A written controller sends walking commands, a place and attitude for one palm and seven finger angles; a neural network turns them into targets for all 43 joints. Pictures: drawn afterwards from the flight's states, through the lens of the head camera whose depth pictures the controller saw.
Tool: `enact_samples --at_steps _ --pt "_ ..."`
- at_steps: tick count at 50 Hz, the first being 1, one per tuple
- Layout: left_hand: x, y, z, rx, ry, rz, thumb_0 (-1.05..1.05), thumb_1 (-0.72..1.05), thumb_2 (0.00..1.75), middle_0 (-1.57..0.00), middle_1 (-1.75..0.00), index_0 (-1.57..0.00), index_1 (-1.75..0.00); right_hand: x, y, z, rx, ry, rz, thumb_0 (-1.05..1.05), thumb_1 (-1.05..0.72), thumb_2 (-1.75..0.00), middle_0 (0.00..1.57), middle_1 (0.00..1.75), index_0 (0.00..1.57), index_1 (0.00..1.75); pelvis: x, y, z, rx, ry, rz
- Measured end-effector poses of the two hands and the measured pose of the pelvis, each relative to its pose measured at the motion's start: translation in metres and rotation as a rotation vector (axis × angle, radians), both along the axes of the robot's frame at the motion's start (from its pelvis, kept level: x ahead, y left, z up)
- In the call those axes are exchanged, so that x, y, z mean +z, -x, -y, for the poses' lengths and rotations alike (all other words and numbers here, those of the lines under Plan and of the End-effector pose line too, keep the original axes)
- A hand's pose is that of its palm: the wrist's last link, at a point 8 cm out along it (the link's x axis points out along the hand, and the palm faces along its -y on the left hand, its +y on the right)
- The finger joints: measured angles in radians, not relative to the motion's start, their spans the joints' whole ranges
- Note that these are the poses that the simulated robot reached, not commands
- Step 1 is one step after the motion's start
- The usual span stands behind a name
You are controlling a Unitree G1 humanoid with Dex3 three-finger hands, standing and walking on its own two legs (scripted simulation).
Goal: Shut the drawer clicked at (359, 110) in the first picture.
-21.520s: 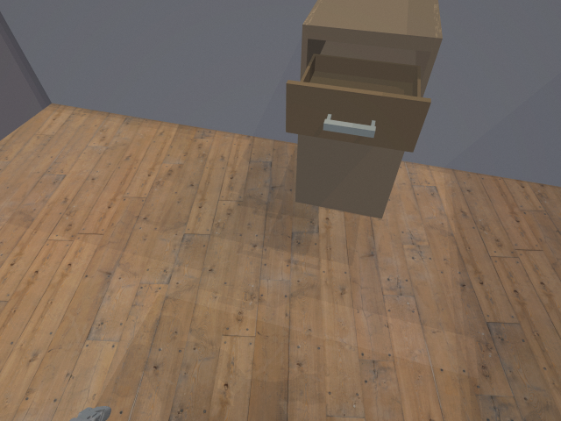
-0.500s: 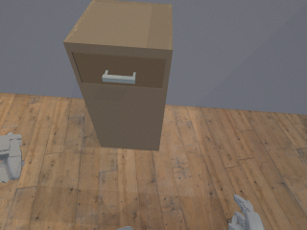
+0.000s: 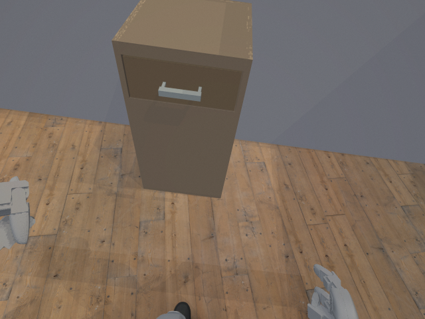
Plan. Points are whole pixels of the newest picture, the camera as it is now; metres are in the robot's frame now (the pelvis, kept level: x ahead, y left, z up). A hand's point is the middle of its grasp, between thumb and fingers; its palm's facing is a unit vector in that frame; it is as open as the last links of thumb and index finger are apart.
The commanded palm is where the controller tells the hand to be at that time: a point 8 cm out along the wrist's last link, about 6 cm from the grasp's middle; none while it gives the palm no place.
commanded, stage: stop stepping back and stand still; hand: left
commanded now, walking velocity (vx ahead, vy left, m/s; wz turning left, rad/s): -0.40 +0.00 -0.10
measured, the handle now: (181, 90) +0.79 +0.15 -0.06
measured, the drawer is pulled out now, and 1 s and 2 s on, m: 0.00 0.00 0.00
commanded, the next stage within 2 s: let the arm hang, fingers relaxed in 0.82 s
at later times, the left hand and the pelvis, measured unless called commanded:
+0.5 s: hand out of the picture +0.12 +0.24 +0.18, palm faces +0.29 -0.85 -0.44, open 3.3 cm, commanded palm +0.09 +0.28 +0.18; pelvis -0.07 +0.02 -0.01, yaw -6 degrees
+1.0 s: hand (17, 311) +0.12 +0.27 +0.07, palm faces +0.21 -0.86 -0.47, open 3.2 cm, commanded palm none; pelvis -0.11 +0.03 -0.01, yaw -4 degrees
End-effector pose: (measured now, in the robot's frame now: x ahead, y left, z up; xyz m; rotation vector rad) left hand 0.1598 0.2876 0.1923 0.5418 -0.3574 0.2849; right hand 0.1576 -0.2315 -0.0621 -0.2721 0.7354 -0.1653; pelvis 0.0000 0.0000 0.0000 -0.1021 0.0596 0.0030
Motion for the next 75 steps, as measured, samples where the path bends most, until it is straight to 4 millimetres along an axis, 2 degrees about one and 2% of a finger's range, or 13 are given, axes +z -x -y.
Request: enact_samples --at_steps 10,17,24,31,39,46,48,52,56,59,62,68,75 --pt "-0.002 0.024 0.031 -0.151 0.027 0.042 0.01 0.89 0.9 -1.41 -1.6 -1.41 -1.59 -0.018 0.051 -0.009 -0.023 -0.044 0.016 0.02 -0.9 -0.9 0.21 0.3 0.21 0.3 -0.012 0.045 -0.002 -0.116 -0.036 0.035" --pt "-0.003 0.026 0.017 -0.14 0.032 0.022 0.01 0.89 0.9 -1.41 -1.6 -1.41 -1.59 -0.015 0.106 0.007 -0.162 -0.014 0.012 0.02 -0.91 -0.9 0.21 0.3 0.21 0.3 -0.013 0.059 -0.008 -0.089 -0.052 0.079" --pt "0.002 0.075 0.005 -0.09 0.0 -0.025 0.01 0.89 0.9 -1.41 -1.6 -1.41 -1.59 -0.012 0.142 0.014 -0.16 0.012 -0.074 0.02 -0.91 -0.9 0.21 0.3 0.21 0.3 -0.005 0.07 -0.013 -0.103 -0.079 0.063" --pt "-0.018 0.069 -0.014 -0.001 0.088 -0.001 0.01 0.89 0.9 -1.41 -1.6 -1.41 -1.59 -0.015 0.135 0.001 -0.135 0.025 -0.015 0.02 -0.91 -0.9 0.2 0.3 0.2 0.3 -0.008 0.088 -0.027 -0.089 -0.093 0.08" --pt "0.003 0.091 0.016 -0.107 -0.005 -0.059 0.02 0.89 0.9 -1.41 -1.6 -1.41 -1.59 -0.006 0.124 -0.028 -0.067 -0.098 0.083 0.02 -0.91 -0.9 0.21 0.3 0.21 0.3 -0.001 0.103 -0.019 -0.089 -0.077 0.07" --pt "-0.009 0.093 -0.009 0.003 0.052 -0.073 0.01 0.89 0.9 -1.41 -1.6 -1.41 -1.59 -0.018 0.128 -0.023 -0.087 -0.07 0.002 0.02 -0.91 -0.9 0.21 0.3 0.21 0.3 -0.001 0.098 -0.026 -0.092 -0.081 0.082" --pt "-0.04 0.081 -0.018 0.024 0.064 -0.198 0.01 0.89 0.9 -1.41 -1.6 -1.41 -1.59 -0.026 0.129 -0.018 -0.048 -0.081 -0.02 0.02 -0.91 -0.9 0.21 0.3 0.21 0.3 -0.002 0.101 -0.03 -0.077 -0.083 0.066" --pt "-0.168 0.076 -0.027 0.118 0.207 -0.715 0.0 0.9 0.9 -1.36 -1.57 -1.37 -1.56 -0.05 0.138 -0.003 -0.035 -0.083 -0.126 0.01 -0.91 -0.9 0.21 0.3 0.21 0.3 -0.009 0.112 -0.031 -0.063 -0.098 0.059" --pt "-0.277 0.132 0.001 0.146 0.346 -1.184 0.01 0.91 0.9 -1.26 -1.47 -1.26 -1.46 -0.055 0.167 0.008 -0.085 -0.065 -0.226 0.01 -0.91 -0.9 0.21 0.3 0.21 0.3 -0.01 0.116 -0.028 -0.054 -0.09 0.08" --pt "-0.327 0.186 0.032 0.136 0.443 -1.441 0.01 0.91 0.9 -1.17 -1.37 -1.17 -1.36 -0.056 0.199 0.011 -0.13 -0.039 -0.333 0.01 -0.91 -0.9 0.2 0.3 0.2 0.3 -0.01 0.116 -0.026 -0.052 -0.083 0.093" --pt "-0.343 0.232 0.028 0.255 0.515 -1.559 0.01 0.91 0.9 -1.06 -1.28 -1.06 -1.28 -0.058 0.235 0.009 -0.152 -0.025 -0.469 0.01 -0.91 -0.9 0.2 0.3 0.2 0.3 -0.006 0.116 -0.023 -0.044 -0.078 0.087" --pt "-0.335 0.305 0.013 0.375 0.507 -1.743 0.01 0.91 0.9 -0.83 -1.03 -0.84 -1.04 -0.066 0.288 -0.003 -0.179 -0.068 -0.677 0.01 -0.91 -0.9 0.2 0.3 0.2 0.3 0.001 0.115 -0.019 -0.037 -0.079 0.073" --pt "-0.32 0.34 0.014 0.453 0.479 -1.848 0.01 0.91 0.9 -0.56 -0.72 -0.57 -0.72 -0.079 0.303 -0.018 -0.206 -0.143 -0.722 0.01 -0.91 -0.9 0.2 0.3 0.2 0.3 0.003 0.112 -0.017 -0.048 -0.084 0.084"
